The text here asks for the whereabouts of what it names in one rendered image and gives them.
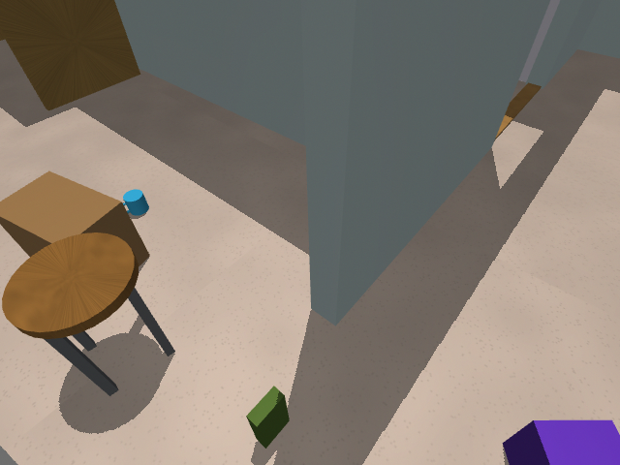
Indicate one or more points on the stool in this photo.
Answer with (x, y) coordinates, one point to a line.
(72, 285)

